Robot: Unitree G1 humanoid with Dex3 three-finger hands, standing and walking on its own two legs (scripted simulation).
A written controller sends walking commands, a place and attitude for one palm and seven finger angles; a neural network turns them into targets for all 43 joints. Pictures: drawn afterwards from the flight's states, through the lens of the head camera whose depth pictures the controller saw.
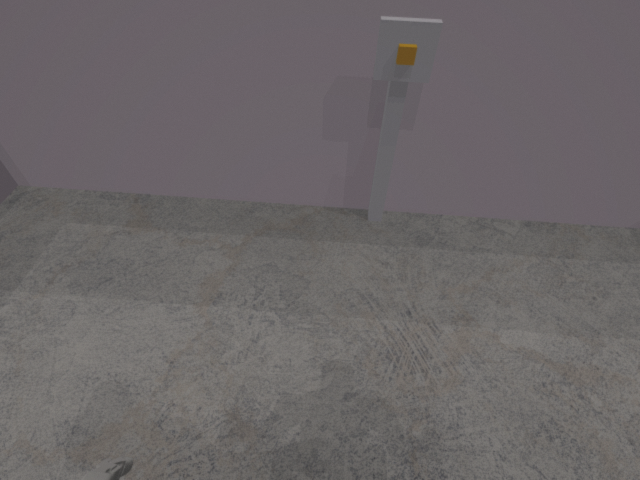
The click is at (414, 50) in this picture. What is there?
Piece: button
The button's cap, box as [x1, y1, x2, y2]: [396, 44, 416, 64]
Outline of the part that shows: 399,44 396,63 413,64 416,45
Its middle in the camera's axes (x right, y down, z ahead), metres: +0.26 -0.57 +1.18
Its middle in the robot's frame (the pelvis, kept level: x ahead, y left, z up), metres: +1.28 -0.21 -0.01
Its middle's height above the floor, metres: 0.76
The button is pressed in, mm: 0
